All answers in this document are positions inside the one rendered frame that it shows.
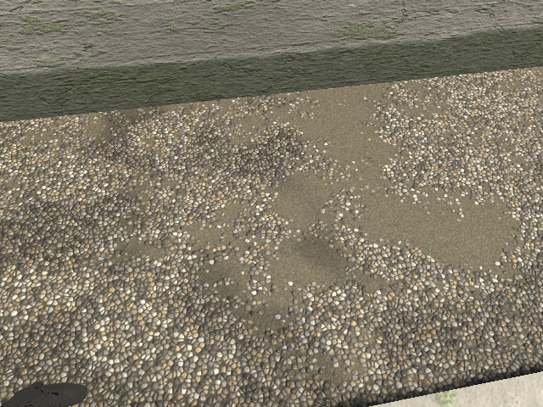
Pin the left robot hand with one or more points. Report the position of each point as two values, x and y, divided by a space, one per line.
51 395

